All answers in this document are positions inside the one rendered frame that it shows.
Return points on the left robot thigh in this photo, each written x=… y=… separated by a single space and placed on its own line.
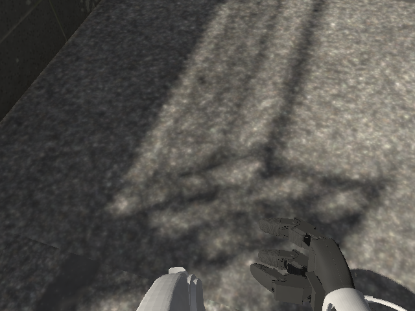
x=174 y=292

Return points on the robot right forearm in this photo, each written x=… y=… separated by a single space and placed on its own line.
x=345 y=299

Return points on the robot right hand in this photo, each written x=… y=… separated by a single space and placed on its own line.
x=308 y=278

